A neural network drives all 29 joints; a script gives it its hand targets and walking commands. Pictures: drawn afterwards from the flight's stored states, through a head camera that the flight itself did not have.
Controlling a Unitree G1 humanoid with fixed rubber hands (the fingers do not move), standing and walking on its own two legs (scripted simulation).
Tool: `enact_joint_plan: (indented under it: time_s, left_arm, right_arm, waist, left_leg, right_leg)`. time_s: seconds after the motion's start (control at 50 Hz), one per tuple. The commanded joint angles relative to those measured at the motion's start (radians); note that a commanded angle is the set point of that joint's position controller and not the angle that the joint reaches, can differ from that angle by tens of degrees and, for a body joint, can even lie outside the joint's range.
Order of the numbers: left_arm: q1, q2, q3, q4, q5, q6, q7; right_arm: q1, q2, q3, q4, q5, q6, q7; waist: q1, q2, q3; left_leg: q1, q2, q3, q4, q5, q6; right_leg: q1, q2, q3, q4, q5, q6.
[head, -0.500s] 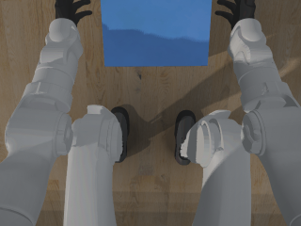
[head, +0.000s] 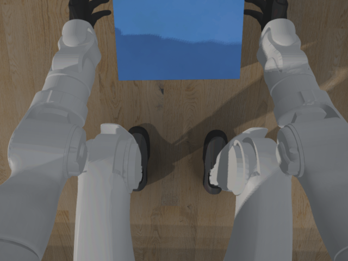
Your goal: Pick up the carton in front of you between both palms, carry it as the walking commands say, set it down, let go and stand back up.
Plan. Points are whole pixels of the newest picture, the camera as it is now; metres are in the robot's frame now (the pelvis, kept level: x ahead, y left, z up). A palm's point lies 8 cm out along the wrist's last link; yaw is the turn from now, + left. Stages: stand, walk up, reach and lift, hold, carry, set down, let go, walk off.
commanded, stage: reach and lift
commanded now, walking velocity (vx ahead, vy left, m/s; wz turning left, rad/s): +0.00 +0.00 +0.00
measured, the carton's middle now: (176, 32) +0.50 +0.01 -0.25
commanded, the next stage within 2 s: none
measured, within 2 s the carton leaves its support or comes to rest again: leaves its support in 0.42 s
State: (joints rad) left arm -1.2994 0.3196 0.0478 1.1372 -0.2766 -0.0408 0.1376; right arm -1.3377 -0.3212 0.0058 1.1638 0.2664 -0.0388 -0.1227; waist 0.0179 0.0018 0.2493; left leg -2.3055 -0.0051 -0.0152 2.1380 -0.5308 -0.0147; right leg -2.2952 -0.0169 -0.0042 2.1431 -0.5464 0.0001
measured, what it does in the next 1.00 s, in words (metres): rises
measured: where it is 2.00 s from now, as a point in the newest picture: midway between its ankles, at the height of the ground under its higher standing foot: (175, 171)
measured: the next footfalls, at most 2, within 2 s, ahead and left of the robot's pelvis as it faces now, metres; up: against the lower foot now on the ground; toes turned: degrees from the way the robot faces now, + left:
none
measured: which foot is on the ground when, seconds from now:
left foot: down 0.00-1.00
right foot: down 0.00-1.00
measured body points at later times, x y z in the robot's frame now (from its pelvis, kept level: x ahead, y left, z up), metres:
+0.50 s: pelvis -0.01 +0.00 -0.01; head +0.33 +0.00 +0.28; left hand +0.53 +0.17 -0.15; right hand +0.54 -0.14 -0.16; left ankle +0.12 +0.12 -0.34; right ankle +0.12 -0.12 -0.34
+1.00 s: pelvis +0.00 +0.00 +0.11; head +0.24 +0.01 +0.49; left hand +0.47 +0.18 +0.04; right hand +0.50 -0.12 +0.04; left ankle +0.12 +0.12 -0.34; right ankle +0.11 -0.12 -0.34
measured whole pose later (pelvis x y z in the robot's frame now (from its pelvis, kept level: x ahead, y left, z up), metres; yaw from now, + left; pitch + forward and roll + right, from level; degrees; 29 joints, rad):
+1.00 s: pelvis +0.00 +0.00 +0.11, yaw +2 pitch +42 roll +0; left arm -0.94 -0.03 0.49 0.67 0.21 0.33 0.07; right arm -0.97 0.01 -0.42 0.73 -0.20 0.34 -0.06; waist 0.02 -0.02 -0.20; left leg -2.03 -0.05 -0.04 1.77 -0.47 -0.03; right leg -2.01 0.07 0.04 1.78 -0.51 0.03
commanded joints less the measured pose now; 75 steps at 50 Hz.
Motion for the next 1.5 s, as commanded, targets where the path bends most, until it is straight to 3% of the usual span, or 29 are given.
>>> enact_joint_plan:
  time_s: [0.0, 0.14, 0.16, 0.18, 0.2, 0.22, 0.24, 0.42, 0.44, 0.46, 0.5, 0.52, 0.54, 0.58, 0.6, 0.62, 0.78, 0.88, 0.9, 0.94, 1.0, 1.02, 1.04, 1.06, 1.34, 1.38, 1.4, 1.44, 1.48]
  left_arm:
    - [-0.192, 0.016, -0.033, -0.08, 0.002, -0.03, -0.001]
    - [-0.315, -0.31, -0.069, -0.081, 0.035, -0.024, -0.036]
    - [-0.378, -0.448, -0.086, -0.074, 0.052, -0.023, -0.068]
    - [-0.397, -0.467, -0.058, -0.028, 0.104, -0.008, -0.097]
    - [-0.493, -0.657, -0.141, -0.132, 0.087, 0.005, -0.127]
    - [-0.497, -0.652, -0.109, -0.093, 0.121, 0.016, -0.141]
    - [-0.544, -0.725, -0.116, -0.104, 0.131, 0.039, -0.17]
    - [-0.665, -1.084, -0.287, -0.459, 0.0, 0.096, -0.211]
    - [-0.616, -1.162, -0.288, -0.403, -0.008, 0.126, -0.215]
    - [-0.573, -1.14, -0.223, -0.427, 0.02, 0.14, -0.211]
    - [-0.509, -1.233, -0.247, -0.468, 0.057, 0.183, -0.23]
    - [-0.548, -1.202, -0.265, -0.565, 0.086, 0.196, -0.241]
    - [-0.429, -1.257, -0.227, -0.492, 0.121, 0.237, -0.245]
    - [-0.497, -1.193, -0.232, -0.591, 0.159, 0.25, -0.266]
    - [-0.46, -1.297, -0.211, -0.543, 0.131, 0.283, -0.285]
    - [-0.398, -1.312, -0.199, -0.447, 0.188, 0.313, -0.296]
    - [-0.366, -1.317, -0.025, -0.341, 0.337, 0.361, -0.312]
    - [-0.289, -1.347, 0.024, -0.331, 0.391, 0.374, -0.318]
    - [-0.293, -1.338, 0.003, -0.377, 0.369, 0.368, -0.331]
    - [-0.228, -1.392, -0.097, -0.413, 0.334, 0.376, -0.341]
    - [-0.192, -1.334, -0.055, -0.37, 0.374, 0.397, -0.348]
    - [-0.241, -1.442, -0.133, -0.427, 0.323, 0.387, -0.346]
    - [-0.196, -1.397, -0.124, -0.486, 0.304, 0.379, -0.349]
    - [-0.154, -1.467, -0.147, -0.432, 0.308, 0.395, -0.343]
    - [0.039, -1.482, -0.301, -0.55, 0.286, 0.383, -0.309]
    - [0.17, -1.477, -0.259, -0.513, 0.317, 0.391, -0.312]
    - [0.177, -1.475, -0.241, -0.465, 0.327, 0.398, -0.319]
    - [0.191, -1.474, -0.217, -0.471, 0.359, 0.398, -0.322]
    - [0.197, -1.487, -0.262, -0.511, 0.314, 0.367, -0.309]
  right_arm:
    - [-0.222, 0.04, 0.044, -0.051, 0.016, -0.014, 0.0]
    - [-0.325, 0.297, 0.057, -0.046, -0.037, -0.022, 0.035]
    - [-0.342, 0.438, 0.064, -0.01, -0.083, -0.016, 0.055]
    - [-0.445, 0.443, 0.088, -0.064, -0.094, -0.017, 0.074]
    - [-0.477, 0.636, 0.078, -0.083, -0.115, -0.005, 0.109]
    - [-0.482, 0.671, 0.107, -0.048, -0.103, 0.012, 0.137]
    - [-0.48, 0.741, 0.096, -0.042, -0.125, 0.035, 0.166]
    - [-0.58, 1.128, 0.262, -0.405, -0.019, 0.11, 0.211]
    - [-0.612, 1.115, 0.253, -0.485, -0.009, 0.111, 0.212]
    - [-0.665, 1.125, 0.278, -0.556, 0.005, 0.126, 0.205]
    - [-0.551, 1.199, 0.291, -0.602, -0.026, 0.158, 0.214]
    - [-0.537, 1.277, 0.275, -0.634, -0.018, 0.191, 0.224]
    - [-0.585, 1.232, 0.293, -0.651, -0.092, 0.219, 0.232]
    - [-0.515, 1.311, 0.219, -0.587, -0.105, 0.269, 0.245]
    - [-0.475, 1.268, 0.207, -0.603, -0.176, 0.273, 0.249]
    - [-0.449, 1.274, 0.138, -0.523, -0.212, 0.287, 0.262]
    - [-0.295, 1.338, -0.03, -0.296, -0.336, 0.347, 0.305]
    - [-0.376, 1.334, 0.018, -0.42, -0.328, 0.348, 0.322]
    - [-0.277, 1.378, -0.007, -0.37, -0.356, 0.364, 0.315]
    - [-0.333, 1.346, 0.113, -0.512, -0.269, 0.34, 0.315]
    - [-0.196, 1.374, 0.02, -0.384, -0.343, 0.366, 0.313]
    - [-0.163, 1.35, 0.013, -0.405, -0.383, 0.363, 0.307]
    - [-0.205, 1.396, 0.067, -0.435, -0.34, 0.37, 0.311]
    - [-0.202, 1.378, 0.107, -0.543, -0.31, 0.349, 0.311]
    - [0.053, 1.448, 0.222, -0.522, -0.259, 0.376, 0.325]
    - [0.127, 1.499, 0.238, -0.571, -0.264, 0.369, 0.318]
    - [0.194, 1.462, 0.197, -0.485, -0.305, 0.377, 0.317]
    - [0.167, 1.443, 0.189, -0.514, -0.31, 0.361, 0.328]
    - [0.184, 1.437, 0.208, -0.561, -0.294, 0.34, 0.318]
  waist:
    - [0.013, -0.038, -1.046]
    - [0.009, 0.023, -1.02]
    - [-0.053, -0.038, -0.968]
    - [0.026, -0.028, -0.95]
    - [-0.04, 0.008, -0.962]
    - [0.06, -0.018, -0.942]
    - [-0.015, 0.003, -0.917]
    - [0.025, -0.05, -1.541]
    - [-0.053, 0.006, -1.59]
    - [0.057, -0.034, -1.656]
    - [-0.013, -0.021, -1.682]
    - [0.069, -0.028, -1.771]
    - [-0.002, -0.076, -1.664]
    - [0.054, -0.062, -1.571]
    - [-0.057, -0.088, -1.46]
    - [-0.036, 0.052, -1.346]
    - [0.01, 0.022, -1.242]
    - [0.051, -0.074, -1.317]
    - [-0.016, -0.09, -1.324]
    - [0.055, -0.028, -1.443]
    - [0.013, -0.023, -1.304]
    - [-0.093, 0.029, -1.323]
    - [-0.003, -0.037, -1.442]
    - [-0.033, 0.06, -1.409]
    - [-0.009, -0.006, -1.321]
    - [0.058, -0.017, -1.25]
    - [-0.028, -0.026, -1.213]
    - [0.025, 0.027, -1.113]
    - [-0.029, 0.017, -1.134]
  left_leg:
    - [0.538, -0.032, 0.018, -0.173, 0.258, -0.025]
    - [0.574, -0.081, 0.019, -0.198, 0.24, -0.022]
    - [0.547, -0.086, 0.004, -0.188, 0.234, -0.001]
    - [0.522, -0.086, 0.029, -0.149, 0.208, -0.019]
    - [0.535, -0.097, 0.03, -0.183, 0.222, -0.016]
    - [0.523, -0.109, 0.052, -0.176, 0.173, -0.016]
    - [0.469, -0.11, 0.05, -0.164, 0.145, -0.02]
    - [0.756, -0.143, 0.093, -0.119, 0.402, -0.012]
    - [0.804, -0.149, 0.102, -0.124, 0.427, -0.028]
    - [0.81, -0.147, 0.134, -0.099, 0.412, -0.013]
    - [0.753, -0.155, 0.118, -0.137, 0.388, -0.013]
    - [0.82, -0.162, 0.153, -0.162, 0.373, -0.004]
    - [0.745, -0.16, 0.101, -0.199, 0.307, 0.016]
    - [0.688, -0.149, 0.115, -0.209, 0.245, 0.029]
    - [0.594, -0.164, 0.102, -0.224, 0.217, 0.014]
    - [0.611, -0.152, 0.079, -0.288, 0.135, 0.018]
    - [0.68, -0.156, 0.1, -0.424, 0.057, 0.003]
    - [0.766, -0.159, 0.097, -0.517, 0.076, 0.014]
    - [0.758, -0.162, 0.074, -0.531, 0.096, 0.015]
    - [0.862, -0.152, 0.076, -0.53, 0.232, 0.004]
    - [0.825, -0.156, 0.094, -0.574, 0.133, -0.001]
    - [0.846, -0.17, 0.069, -0.6, 0.141, -0.015]
    - [0.99, -0.164, 0.042, -0.632, 0.145, 0.0]
    - [0.97, -0.159, 0.067, -0.625, 0.224, -0.009]
    - [1.339, -0.153, -0.009, -0.836, 0.309, -0.001]
    - [1.325, -0.161, -0.006, -0.878, 0.352, 0.003]
    - [1.321, -0.156, -0.01, -0.906, 0.297, 0.0]
    - [1.361, -0.145, -0.013, -0.971, 0.245, 0.003]
    - [1.437, -0.142, -0.034, -0.983, 0.306, 0.006]
  right_leg:
    - [0.619, 0.053, 0.019, -0.168, 0.273, 0.02]
    - [0.529, 0.092, -0.027, -0.176, 0.217, 0.026]
    - [0.503, 0.112, -0.023, -0.205, 0.218, 0.005]
    - [0.501, 0.108, 0.023, -0.193, 0.171, -0.001]
    - [0.519, 0.122, -0.006, -0.18, 0.215, -0.011]
    - [0.499, 0.114, -0.009, -0.159, 0.164, 0.001]
    - [0.504, 0.126, -0.008, -0.175, 0.159, -0.015]
    - [0.753, 0.15, -0.05, -0.103, 0.401, 0.002]
    - [0.79, 0.161, -0.068, -0.129, 0.436, -0.002]
    - [0.776, 0.152, -0.048, -0.143, 0.365, 0.008]
    - [0.849, 0.173, -0.078, -0.146, 0.407, 0.003]
    - [0.866, 0.184, -0.057, -0.18, 0.379, 0.003]
    - [0.81, 0.17, -0.077, -0.195, 0.322, 0.013]
    - [0.715, 0.188, -0.055, -0.227, 0.228, 0.0]
    - [0.765, 0.181, -0.059, -0.265, 0.221, -0.004]
    - [0.598, 0.181, -0.065, -0.256, 0.14, -0.018]
    - [0.598, 0.187, -0.038, -0.449, 0.03, -0.014]
    - [0.717, 0.179, -0.049, -0.558, 0.034, 0.01]
    - [0.739, 0.19, -0.04, -0.566, 0.063, 0.006]
    - [0.787, 0.188, -0.058, -0.531, 0.186, 0.02]
    - [0.82, 0.187, -0.025, -0.627, 0.081, 0.01]
    - [0.823, 0.197, -0.05, -0.623, 0.134, -0.006]
    - [0.831, 0.194, -0.06, -0.612, 0.132, 0.011]
    - [0.858, 0.191, -0.037, -0.626, 0.197, 0.002]
    - [1.054, 0.196, -0.008, -0.829, 0.236, 0.023]
    - [1.169, 0.182, 0.04, -0.896, 0.297, 0.015]
    - [1.186, 0.179, 0.023, -0.933, 0.26, 0.016]
    - [1.154, 0.178, 0.017, -0.961, 0.199, 0.007]
    - [1.224, 0.181, 0.031, -0.986, 0.26, 0.01]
